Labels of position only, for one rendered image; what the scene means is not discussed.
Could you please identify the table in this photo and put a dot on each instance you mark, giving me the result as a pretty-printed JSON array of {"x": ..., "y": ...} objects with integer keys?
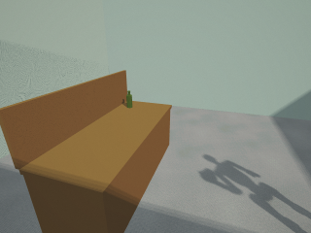
[{"x": 86, "y": 158}]

